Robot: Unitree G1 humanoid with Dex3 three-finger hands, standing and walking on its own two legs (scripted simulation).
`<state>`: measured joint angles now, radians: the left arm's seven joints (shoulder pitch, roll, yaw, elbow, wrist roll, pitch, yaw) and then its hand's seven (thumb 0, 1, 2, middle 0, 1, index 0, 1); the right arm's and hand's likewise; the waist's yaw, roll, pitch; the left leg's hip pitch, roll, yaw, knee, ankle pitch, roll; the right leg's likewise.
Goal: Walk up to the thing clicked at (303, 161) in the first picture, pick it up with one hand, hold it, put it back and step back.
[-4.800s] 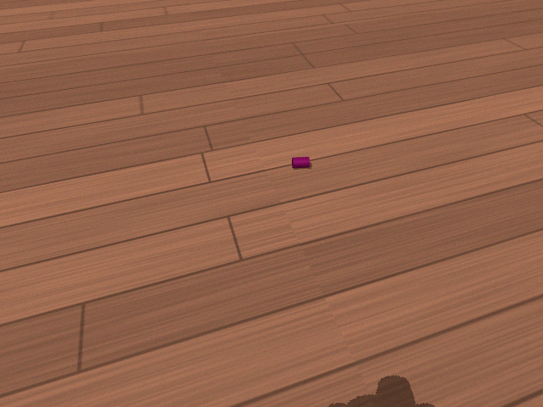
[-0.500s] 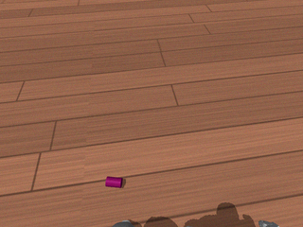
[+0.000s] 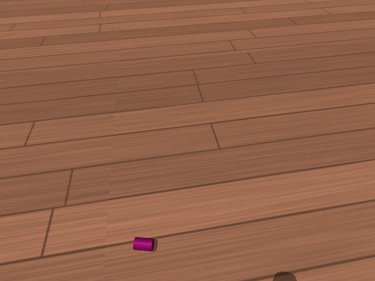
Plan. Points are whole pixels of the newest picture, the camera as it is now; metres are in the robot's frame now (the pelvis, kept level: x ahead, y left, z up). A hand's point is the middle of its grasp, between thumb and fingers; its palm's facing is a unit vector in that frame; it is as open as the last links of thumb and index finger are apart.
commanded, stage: walk up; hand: left
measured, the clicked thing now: (143, 244) +0.46 +0.25 -0.74
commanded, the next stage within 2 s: stand in 0.64 s
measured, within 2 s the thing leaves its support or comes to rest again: neither
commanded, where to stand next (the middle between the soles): +0.11 +0.03 m, yaw +0 degrees
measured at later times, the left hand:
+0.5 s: hand out of the picture +0.12 +0.25 -0.14, palm faces -0.05 -0.93 -0.36, open 7.4 cm
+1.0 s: hand out of the picture +0.11 +0.25 -0.15, palm faces -0.05 -0.94 -0.33, open 7.4 cm
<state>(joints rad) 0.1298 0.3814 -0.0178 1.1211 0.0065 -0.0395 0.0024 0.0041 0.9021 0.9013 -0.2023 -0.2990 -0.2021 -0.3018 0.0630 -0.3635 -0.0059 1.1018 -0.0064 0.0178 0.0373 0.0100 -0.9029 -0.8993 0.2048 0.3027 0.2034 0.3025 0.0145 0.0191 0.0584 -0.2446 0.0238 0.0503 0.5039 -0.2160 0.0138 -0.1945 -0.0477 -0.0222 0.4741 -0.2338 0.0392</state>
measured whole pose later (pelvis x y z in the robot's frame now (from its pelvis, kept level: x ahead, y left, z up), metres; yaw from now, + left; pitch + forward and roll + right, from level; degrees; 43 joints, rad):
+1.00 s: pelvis +0.03 +0.00 +0.01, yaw -1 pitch -2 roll +0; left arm 0.09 0.34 0.00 1.15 0.02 -0.01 -0.01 0.00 0.90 0.90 -0.20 -0.30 -0.20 -0.30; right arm 0.06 -0.34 -0.01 1.15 -0.01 -0.01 0.02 0.01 -0.90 -0.90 0.20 0.30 0.20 0.30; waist -0.01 -0.01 0.05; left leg -0.13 0.01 0.06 0.33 -0.16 0.01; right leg -0.09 -0.05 -0.02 0.30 -0.18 0.04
